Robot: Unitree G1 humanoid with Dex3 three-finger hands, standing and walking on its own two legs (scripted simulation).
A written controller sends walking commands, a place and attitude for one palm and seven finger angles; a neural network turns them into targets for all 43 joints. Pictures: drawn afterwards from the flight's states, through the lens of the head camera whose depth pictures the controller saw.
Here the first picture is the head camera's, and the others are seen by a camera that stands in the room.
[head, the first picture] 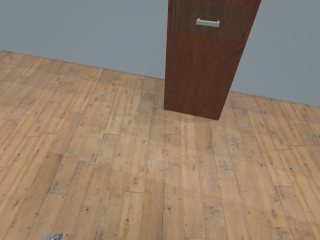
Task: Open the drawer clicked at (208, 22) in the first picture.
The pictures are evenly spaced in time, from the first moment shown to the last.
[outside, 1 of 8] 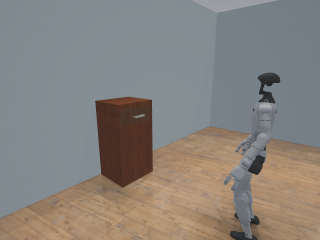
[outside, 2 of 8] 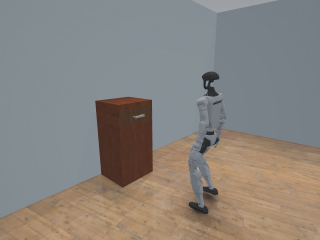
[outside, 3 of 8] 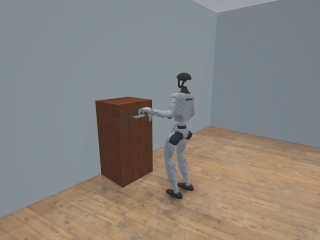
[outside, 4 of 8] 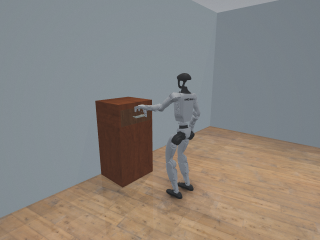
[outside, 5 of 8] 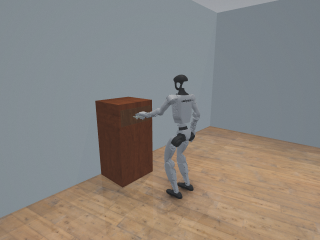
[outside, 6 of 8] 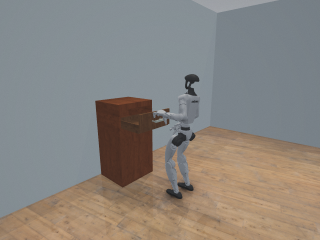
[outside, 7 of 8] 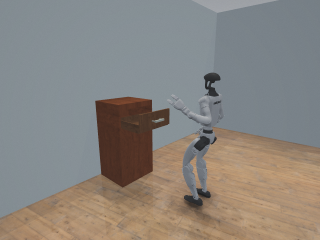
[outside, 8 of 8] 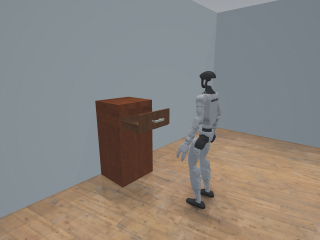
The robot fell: no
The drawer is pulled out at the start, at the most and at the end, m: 0.00 0.30 0.30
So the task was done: yes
